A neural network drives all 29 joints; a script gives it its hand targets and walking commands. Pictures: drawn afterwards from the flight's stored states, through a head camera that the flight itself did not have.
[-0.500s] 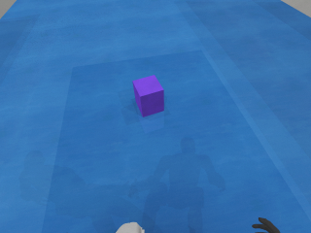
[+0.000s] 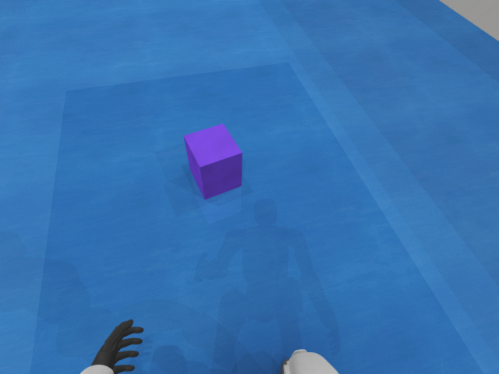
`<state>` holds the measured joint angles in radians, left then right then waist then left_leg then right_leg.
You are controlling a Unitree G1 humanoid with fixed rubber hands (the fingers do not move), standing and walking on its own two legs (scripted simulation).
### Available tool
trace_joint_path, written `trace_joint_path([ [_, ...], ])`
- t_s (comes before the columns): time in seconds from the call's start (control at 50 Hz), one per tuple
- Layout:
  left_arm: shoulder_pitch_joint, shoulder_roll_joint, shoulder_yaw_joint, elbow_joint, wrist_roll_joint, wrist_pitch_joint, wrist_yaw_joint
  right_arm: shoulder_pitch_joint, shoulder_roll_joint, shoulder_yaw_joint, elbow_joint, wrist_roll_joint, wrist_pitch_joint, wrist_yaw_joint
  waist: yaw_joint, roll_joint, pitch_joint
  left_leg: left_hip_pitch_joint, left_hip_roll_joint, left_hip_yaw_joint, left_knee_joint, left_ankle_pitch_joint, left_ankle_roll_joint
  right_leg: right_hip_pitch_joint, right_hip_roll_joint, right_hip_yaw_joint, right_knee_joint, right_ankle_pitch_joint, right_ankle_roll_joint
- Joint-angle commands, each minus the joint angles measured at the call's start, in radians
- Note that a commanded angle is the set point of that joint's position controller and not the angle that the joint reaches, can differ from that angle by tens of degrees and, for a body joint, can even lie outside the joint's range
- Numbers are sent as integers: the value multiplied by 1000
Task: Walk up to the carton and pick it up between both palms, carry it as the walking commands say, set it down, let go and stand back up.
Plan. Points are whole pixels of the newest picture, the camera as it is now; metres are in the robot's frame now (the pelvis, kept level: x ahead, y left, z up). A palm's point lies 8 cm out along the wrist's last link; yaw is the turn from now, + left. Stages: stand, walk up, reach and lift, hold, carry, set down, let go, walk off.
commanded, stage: walk up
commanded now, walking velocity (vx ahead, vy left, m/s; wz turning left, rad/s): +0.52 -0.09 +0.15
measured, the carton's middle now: (213, 162) +1.07 +0.04 -0.64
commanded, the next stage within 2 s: none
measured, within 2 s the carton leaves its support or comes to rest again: neither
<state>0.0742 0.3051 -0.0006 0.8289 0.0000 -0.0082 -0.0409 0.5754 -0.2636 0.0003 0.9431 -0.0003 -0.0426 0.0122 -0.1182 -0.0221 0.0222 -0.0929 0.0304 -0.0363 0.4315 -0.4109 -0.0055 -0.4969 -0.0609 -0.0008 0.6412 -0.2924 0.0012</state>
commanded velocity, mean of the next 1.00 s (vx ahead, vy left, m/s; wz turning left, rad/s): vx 0.44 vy -0.02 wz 0.05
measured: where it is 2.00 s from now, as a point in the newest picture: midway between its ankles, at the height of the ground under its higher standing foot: (225, 273)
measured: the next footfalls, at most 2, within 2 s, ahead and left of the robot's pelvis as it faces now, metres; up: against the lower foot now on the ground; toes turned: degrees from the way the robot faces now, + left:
right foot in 0.04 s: +0.11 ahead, -0.17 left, +0.00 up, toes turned -1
left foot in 0.36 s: +0.29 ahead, +0.15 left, +0.00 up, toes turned +2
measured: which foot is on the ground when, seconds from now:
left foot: down 0.00-0.04, up 0.06-0.34, down 0.36-0.76, up 0.78-1.00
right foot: up 0.00-0.02, down 0.04-0.36, up 0.38-0.74, down 0.76-1.00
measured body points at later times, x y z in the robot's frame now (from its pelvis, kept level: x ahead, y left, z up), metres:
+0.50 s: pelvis +0.24 +0.04 +0.00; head +0.24 +0.08 +0.45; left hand +0.31 +0.30 -0.15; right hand +0.31 -0.24 -0.10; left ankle +0.25 +0.15 -0.73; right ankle +0.18 -0.14 -0.66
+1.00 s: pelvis +0.42 -0.01 +0.00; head +0.45 -0.02 +0.45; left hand +0.48 +0.27 -0.12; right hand +0.55 -0.27 -0.13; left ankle +0.39 +0.17 -0.66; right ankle +0.43 -0.14 -0.73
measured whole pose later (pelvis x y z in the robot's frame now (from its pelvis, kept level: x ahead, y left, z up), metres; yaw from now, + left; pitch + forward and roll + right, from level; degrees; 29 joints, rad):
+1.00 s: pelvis +0.42 -0.01 +0.00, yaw +4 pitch -1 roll +2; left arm 0.24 0.28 0.00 0.86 0.00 -0.04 -0.01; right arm 0.17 -0.29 0.00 0.88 0.00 0.02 0.02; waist 0.04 -0.02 0.08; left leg -0.43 0.04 -0.04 1.01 -0.42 -0.03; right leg -0.23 -0.09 -0.03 0.55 -0.29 0.01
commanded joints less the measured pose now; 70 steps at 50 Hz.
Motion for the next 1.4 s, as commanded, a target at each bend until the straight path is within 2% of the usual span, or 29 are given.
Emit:
trace_joint_path([
  [0.0, 210, 80, 65, -20, 33, -36, 15, -74, -167, -71, -49, 1, -26, -23, 198, 73, -271, -116, 115, -74, 303, 814, 60, 616, 1, -73, -216, 175, -37],
  [0.02, 360, 159, 103, 6, 43, -39, 22, -88, -98, -56, -69, 6, -35, -22, 268, -76, -293, -412, 30, -26, 538, 527, 34, 879, -180, 111, -216, 67, -117],
  [0.04, 450, 239, 116, 41, 44, -35, 29, -118, -39, -48, -127, -2, -40, -24, 274, -274, -278, -666, -49, 50, 767, -147, 19, 911, -444, 438, -258, 106, -169],
  [0.06, 459, 239, 105, 48, 40, -19, 33, -245, -108, -60, -188, -20, -36, -22, 309, -310, -189, -773, 22, -5, 849, -187, 20, 873, -414, 445, -287, 3, -216],
  [0.08, 401, 196, 90, 62, 40, -24, 38, -313, -141, -62, -183, -29, -45, -23, 271, -121, -40, -781, 58, -32, 821, -117, 17, 742, -400, 449, -306, 62, -203],
  [0.12, 248, 130, 76, 12, 44, -40, 24, -282, -117, -71, -155, -30, -17, -5, 181, -1, 54, -675, 101, 8, 731, -38, -9, 521, -341, 257, -336, 188, -150],
  [0.18, 184, 119, 71, -17, 40, -41, 24, -272, -43, -46, -164, -22, 26, 43, 140, -263, 64, -511, 67, 60, 567, 69, -17, 309, -239, 105, -448, -19, -120],
  [0.3, 104, 208, 92, -17, 51, -29, 21, -169, -127, -67, -79, -18, 26, 34, -6, -84, 0, -140, -14, 199, 153, 167, -15, 291, -176, -44, -217, 131, -59],
  [0.32, 152, 172, 78, 9, 48, -20, 23, -142, -182, -78, -57, -22, 13, 31, -23, -16, -74, 38, 3, 132, 161, 154, -19, 207, -92, -93, -6, 142, -33],
  [0.36, 242, 60, 72, -45, 31, -23, 24, 61, -363, -126, -57, -34, -10, -1, -20, 417, -155, 260, 385, -763, -185, 148, 138, -142, 121, -30, 526, -312, 25],
  [0.38, 95, 100, 70, -61, 43, -7, 24, 0, -324, -107, -53, -21, -5, 5, -21, 309, 9, 95, 359, -801, -274, -13, 186, -163, 62, 55, 558, -349, 13],
  [0.46, 148, 52, 56, -35, 30, -7, 4, -226, -174, -72, -116, -28, -39, 4, 82, 200, 10, -52, 223, -361, -173, 313, 90, -73, -22, 8, 432, -45, 19],
  [0.56, 35, 43, 62, -55, 39, 4, -7, -84, -168, -77, -83, -35, -44, -9, 51, 160, -25, 139, 266, -316, -157, 488, 125, -194, -13, -7, 335, -3, 46],
  [0.62, -46, 16, 48, -114, 22, 4, -23, -112, -204, -86, -119, -49, -30, -14, 35, 228, 55, 22, 278, -281, -207, 270, 143, -149, -31, -1, 179, 24, 58],
  [0.68, -12, 1, 37, -78, 16, -2, -25, -147, -222, -90, -101, -40, -19, -14, 59, 230, 15, -62, 250, -159, -175, 425, 121, 95, 6, -100, -23, 48, 55],
  [0.72, 178, 19, 49, -50, 23, -40, -4, -169, -152, -73, -78, -21, -11, -19, 170, 173, -127, -57, 107, -19, 127, 445, 77, 358, 33, -110, -227, 191, 36],
  [0.74, 348, 126, 81, 37, 33, -55, 10, -136, -135, -79, -76, -11, -18, -20, 229, 3, -246, -200, 48, 35, 331, 351, 33, 641, -81, -37, -206, 246, 8],
  [0.76, 440, 221, 110, 47, 41, -54, 22, -106, -45, -61, -94, -14, -22, -18, 241, -240, -274, -474, -36, 56, 569, -102, 15, 785, -334, 292, -221, 298, -56],
  [0.78, 445, 272, 104, 39, 30, -45, 30, -143, -102, -66, -153, -21, -13, -24, 226, -294, -193, -578, -26, 29, 708, -228, 12, 719, -425, 515, -283, 303, -127],
  [0.82, 292, 148, 68, 33, 30, -35, 33, -197, -106, -68, -121, -34, 4, -18, 172, -52, 28, -537, 41, -2, 753, -76, -14, 447, -345, 394, -343, 272, -135],
  [0.94, 287, 149, 83, 44, 31, -39, 56, -325, -81, -65, -111, -24, 70, 14, 163, -163, 1, -454, 55, 26, 614, 48, -54, 365, -301, 217, -322, 641, -127],
  [0.96, 293, 141, 75, 48, 32, -40, 54, -379, -65, -64, -106, -23, 74, 12, 176, -63, 28, -409, 56, 42, 576, 60, -49, 308, -308, 223, -361, 627, -135],
  [1.04, 165, 147, 79, 35, 34, -28, 40, -424, -58, -41, -109, -15, 55, 27, 122, -208, 1, -295, 25, 88, 281, 39, -43, 320, -188, 51, -342, 348, -112],
  [1.1, 220, 122, 74, 58, 21, -10, 34, -350, -75, -42, -34, -14, 23, 10, 104, -104, -79, -69, -7, 159, -25, 264, -44, 329, -139, 7, -197, 218, -48],
  [1.12, 246, 97, 70, 53, 16, -13, 35, -233, -112, -62, 2, -14, 12, 0, 64, -16, -180, 59, 45, 74, -28, 304, -14, 325, -110, -13, -57, 230, -15],
  [1.16, 243, 33, 67, 29, 19, -6, 37, -147, -263, -89, -8, -32, -3, -11, 61, 366, -205, 254, 370, -453, -105, 671, 133, -25, 41, -38, 352, -317, 31],
  [1.24, 150, 66, 64, 33, 18, 22, 21, -215, -196, -81, -50, -25, 4, -14, 77, 124, 54, -29, 336, -330, -150, 548, 139, -65, -14, -26, 406, -211, 40],
  [1.3, 146, 28, 51, 16, 15, 34, 2, -234, -199, -81, -52, -39, 0, -16, 76, 262, 5, -106, 263, -229, -166, 543, 119, 73, 10, -46, 278, -160, 48],
  [1.38, 81, 41, 57, -16, 22, 31, 12, -204, -202, -79, -45, -37, -3, -28, 53, 221, -70, 67, 313, -271, -115, 567, 165, -15, 4, -38, 154, -169, 52],
])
